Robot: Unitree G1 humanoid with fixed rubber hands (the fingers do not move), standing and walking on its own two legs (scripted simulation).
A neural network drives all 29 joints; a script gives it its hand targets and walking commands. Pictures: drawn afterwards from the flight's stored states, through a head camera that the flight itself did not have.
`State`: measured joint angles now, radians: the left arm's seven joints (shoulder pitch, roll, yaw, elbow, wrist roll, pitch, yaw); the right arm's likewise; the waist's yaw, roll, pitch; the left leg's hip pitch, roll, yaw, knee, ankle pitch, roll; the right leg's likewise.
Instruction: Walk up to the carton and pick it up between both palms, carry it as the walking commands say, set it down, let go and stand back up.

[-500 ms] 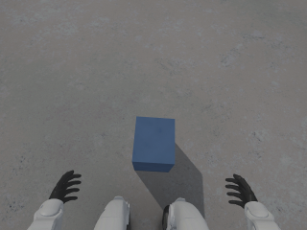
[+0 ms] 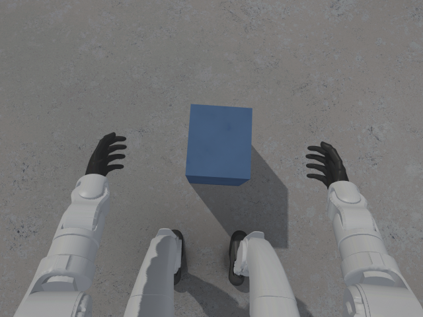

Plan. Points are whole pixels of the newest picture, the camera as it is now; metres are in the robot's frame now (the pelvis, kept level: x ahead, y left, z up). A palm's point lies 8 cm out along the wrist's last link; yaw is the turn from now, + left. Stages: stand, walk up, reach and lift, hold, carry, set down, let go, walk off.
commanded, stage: reach and lift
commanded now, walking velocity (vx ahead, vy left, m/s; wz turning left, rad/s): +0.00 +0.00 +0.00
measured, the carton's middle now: (217, 149) +0.50 -0.03 -0.57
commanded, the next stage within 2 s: none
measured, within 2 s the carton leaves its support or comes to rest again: neither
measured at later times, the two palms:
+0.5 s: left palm (131, 115) +0.48 +0.18 -0.15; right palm (306, 123) +0.47 -0.20 -0.16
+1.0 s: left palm (146, 131) +0.47 +0.17 -0.26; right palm (293, 139) +0.47 -0.21 -0.26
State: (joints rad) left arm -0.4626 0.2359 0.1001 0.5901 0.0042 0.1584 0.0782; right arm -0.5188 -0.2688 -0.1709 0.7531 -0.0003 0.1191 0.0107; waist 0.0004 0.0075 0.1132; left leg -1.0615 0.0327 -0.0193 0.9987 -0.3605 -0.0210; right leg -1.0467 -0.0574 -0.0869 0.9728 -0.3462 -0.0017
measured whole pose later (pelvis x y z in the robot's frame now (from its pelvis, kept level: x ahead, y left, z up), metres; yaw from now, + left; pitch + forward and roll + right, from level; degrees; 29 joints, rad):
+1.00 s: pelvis -0.03 +0.00 -0.08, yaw -2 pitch +50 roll -2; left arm -1.13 0.22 0.24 0.78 0.00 0.11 0.13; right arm -1.19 -0.27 -0.37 0.95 0.00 0.06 -0.02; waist 0.00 0.01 0.07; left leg -1.75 0.03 -0.03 1.23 -0.34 -0.02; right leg -1.74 -0.05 -0.06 1.20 -0.32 -0.01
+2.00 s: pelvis -0.08 +0.00 -0.30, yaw -1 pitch +37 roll -1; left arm -1.53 0.40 0.14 1.07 -0.22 0.10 0.15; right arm -1.59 -0.39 -0.14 1.17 0.13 0.08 -0.11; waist 0.00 0.02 0.53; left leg -2.20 0.02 -0.04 2.09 -0.53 -0.03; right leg -2.20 -0.06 -0.02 2.07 -0.50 -0.01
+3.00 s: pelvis -0.08 +0.00 -0.30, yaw -1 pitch +36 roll -1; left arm -1.59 0.30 0.11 1.07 -0.23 0.08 0.14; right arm -1.62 -0.39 -0.03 1.16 0.20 0.08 -0.10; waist 0.00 0.02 0.52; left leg -2.20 0.01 -0.04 2.10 -0.53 -0.03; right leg -2.20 -0.05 -0.01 2.08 -0.50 -0.01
